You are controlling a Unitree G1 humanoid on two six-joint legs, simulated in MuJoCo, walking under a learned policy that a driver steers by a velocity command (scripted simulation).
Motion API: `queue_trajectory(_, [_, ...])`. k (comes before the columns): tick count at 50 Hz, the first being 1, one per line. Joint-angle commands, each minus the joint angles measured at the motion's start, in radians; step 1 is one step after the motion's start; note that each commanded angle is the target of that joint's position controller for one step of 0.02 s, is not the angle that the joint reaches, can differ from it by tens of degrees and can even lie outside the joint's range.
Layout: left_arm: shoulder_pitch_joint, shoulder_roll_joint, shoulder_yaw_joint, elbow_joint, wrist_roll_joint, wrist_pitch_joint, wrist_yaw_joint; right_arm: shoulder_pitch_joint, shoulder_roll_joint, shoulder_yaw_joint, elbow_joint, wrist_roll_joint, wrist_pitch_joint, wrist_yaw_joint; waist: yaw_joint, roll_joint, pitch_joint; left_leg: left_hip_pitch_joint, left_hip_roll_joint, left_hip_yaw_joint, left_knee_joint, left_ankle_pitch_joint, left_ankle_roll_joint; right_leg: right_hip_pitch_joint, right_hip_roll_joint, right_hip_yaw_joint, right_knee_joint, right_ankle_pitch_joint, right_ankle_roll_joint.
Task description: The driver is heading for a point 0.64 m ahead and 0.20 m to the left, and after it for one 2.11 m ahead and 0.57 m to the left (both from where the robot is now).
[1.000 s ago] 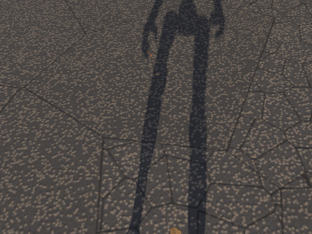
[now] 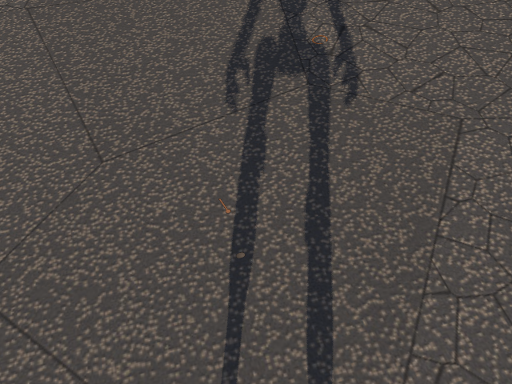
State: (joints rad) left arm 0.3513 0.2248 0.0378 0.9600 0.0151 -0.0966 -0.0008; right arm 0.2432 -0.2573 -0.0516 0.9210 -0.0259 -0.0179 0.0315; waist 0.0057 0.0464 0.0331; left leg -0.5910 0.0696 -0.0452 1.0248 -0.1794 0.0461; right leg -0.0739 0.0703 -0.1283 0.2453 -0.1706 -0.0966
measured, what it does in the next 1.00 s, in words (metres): walks ahead, turning left: left foot, then right foot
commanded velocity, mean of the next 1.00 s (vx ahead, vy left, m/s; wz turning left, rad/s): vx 0.50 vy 0.00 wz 0.46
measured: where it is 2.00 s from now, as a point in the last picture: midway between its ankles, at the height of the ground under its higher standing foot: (160, 252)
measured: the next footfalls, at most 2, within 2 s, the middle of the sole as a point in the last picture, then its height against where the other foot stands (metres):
left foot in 0.30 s outside the picture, level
right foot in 0.84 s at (256, 330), level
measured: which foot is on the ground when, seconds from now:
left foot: up 0.00-0.28, down 0.30-0.84, up 0.86-1.00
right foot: down 0.00-0.32, up 0.34-0.82, down 0.84-1.00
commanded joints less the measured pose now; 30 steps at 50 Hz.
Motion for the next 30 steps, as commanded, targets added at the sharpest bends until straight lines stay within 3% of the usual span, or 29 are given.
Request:
queue_trajectory(1, [0.017, 0.103, 0.017, -0.035, -0.001, -0.018, 0.005, -0.033, -0.034, -0.007, -0.054, 0.002, 0.001, 0.006, -0.008, -0.094, 0.054, -0.096, 0.015, -0.003, -0.055, 0.11, -0.013, -0.015, -0.278, 0.124, -0.16, 0.193, -0.055])
queue_trajectory(5, [0.053, 0.103, 0.014, -0.015, -0.002, -0.018, 0.015, -0.156, -0.01, 0.009, -0.099, 0.0, -0.006, 0.014, 0.019, -0.099, 0.072, -0.077, 0.002, 0.073, -0.242, 0.205, -0.01, 0.033, -0.269, 0.03, -0.142, 0.319, -0.031])
queue_trajectory(9, [0.121, 0.112, 0.014, 0.021, 0.004, -0.007, 0.03, -0.251, -0.004, 0.019, -0.148, -0.005, -0.01, 0.021, 0.046, -0.101, 0.084, -0.07, -0.023, 0.148, -0.37, 0.148, 0.032, 0.166, -0.305, -0.025, -0.071, 0.5, -0.027])
queue_trajectory(12, [0.096, 0.145, 0.021, 0.021, 0.009, 0.006, 0.04, -0.192, -0.024, 0.009, -0.143, -0.008, -0.009, 0.015, 0.002, -0.138, 0.03, 0.057, -0.096, 0.205, -0.407, 0.009, 0.093, 0.226, -0.323, -0.074, 0.095, 0.895, -0.016])
queue_trajectory(14, [0.075, 0.174, 0.03, 0.013, 0.012, 0.022, 0.041, -0.031, -0.062, -0.014, -0.1, -0.013, -0.014, 0.008, -0.067, -0.15, -0.069, 0.247, -0.161, 0.214, -0.45, -0.07, 0.148, 0.206, -0.328, -0.094, 0.368, 1.002, -0.016])
queue_trajectory(15, [0.052, 0.181, 0.032, -0.002, 0.007, 0.027, 0.037, 0.12, -0.101, -0.036, -0.056, -0.023, -0.021, 0.001, -0.142, -0.113, -0.146, 0.467, -0.15, 0.154, -0.536, -0.042, 0.19, 0.078, -0.31, -0.108, 0.602, 0.837, 0.005])
queue_trajectory(16, [0.058, 0.124, 0.018, -0.053, -0.007, 0.02, 0.026, 0.224, -0.213, -0.072, -0.045, -0.031, -0.019, -0.016, -0.166, 0.036, -0.251, 0.746, 0.097, -0.189, -0.567, -0.122, 0.286, -0.227, -0.233, -0.122, 0.955, 0.36, 0.045])
queue_trajectory(17, [0.028, 0.102, 0.021, -0.115, -0.01, 0.009, 0.009, 0.168, -0.266, -0.085, -0.064, -0.004, -0.008, -0.015, -0.104, 0.168, -0.303, 0.904, 0.291, -0.704, -0.716, -0.018, 0.419, -0.571, -0.011, 0.03, 1.228, -0.364, 0.085])
queue_trajectory(18, [-0.081, 0.139, 0.025, -0.137, 0.006, -0.001, 0.004, 0.145, -0.241, -0.08, -0.057, 0.019, 0.001, -0.019, -0.116, 0.006, -0.193, 0.834, 0.255, -0.567, -0.737, 0.005, 0.383, -0.676, -0.095, 0.17, 1.217, -0.273, 0.071])
queue_trajectory(19, [-0.099, 0.128, 0.021, -0.15, -0.006, -0.014, 0.0, 0.093, -0.19, -0.068, -0.058, 0.022, 0.0, -0.025, -0.081, -0.033, -0.09, 0.699, 0.231, -0.45, -0.761, 0.059, 0.343, -0.665, -0.135, 0.166, 1.135, -0.186, 0.069])
queue_trajectory(20, [-0.082, 0.123, 0.022, -0.138, -0.005, -0.015, 0.001, 0.049, -0.142, -0.056, -0.062, 0.018, -0.003, -0.027, -0.031, -0.088, -0.018, 0.576, 0.178, -0.363, -0.785, 0.154, 0.292, -0.608, -0.165, 0.162, 1.036, -0.154, 0.073])
queue_trajectory(22, [-0.051, 0.106, 0.019, -0.135, 0.028, 0.023, -0.001, 0.009, -0.109, -0.042, -0.07, 0.027, -0.02, -0.033, 0.021, -0.066, -0.009, 0.457, 0.094, -0.248, -0.805, 0.27, 0.252, -0.499, -0.188, 0.163, 0.933, -0.14, 0.105])
queue_trajectory(23, [-0.05, 0.101, 0.019, -0.141, 0.035, 0.04, -0.005, 0.022, -0.115, -0.041, -0.069, 0.03, -0.031, -0.032, 0.026, -0.055, -0.018, 0.441, 0.076, -0.23, -0.806, 0.323, 0.253, -0.485, -0.184, 0.152, 0.907, -0.139, 0.118])
queue_trajectory(26, [-0.13, 0.093, 0.017, -0.182, 0.034, 0.062, -0.012, 0.076, -0.155, -0.051, -0.061, 0.029, -0.044, -0.029, 0.013, -0.027, -0.006, 0.419, 0.038, -0.202, -0.825, 0.351, 0.238, -0.528, -0.182, 0.126, 0.794, -0.054, 0.15])
queue_trajectory(30, [-0.295, 0.099, 0.014, -0.244, 0.027, 0.064, -0.016, 0.164, -0.156, -0.051, -0.056, 0.026, -0.037, -0.029, -0.051, 0.006, 0.012, 0.49, 0.021, -0.229, -0.817, 0.341, 0.197, -0.609, -0.166, 0.125, 0.61, 0.088, 0.161])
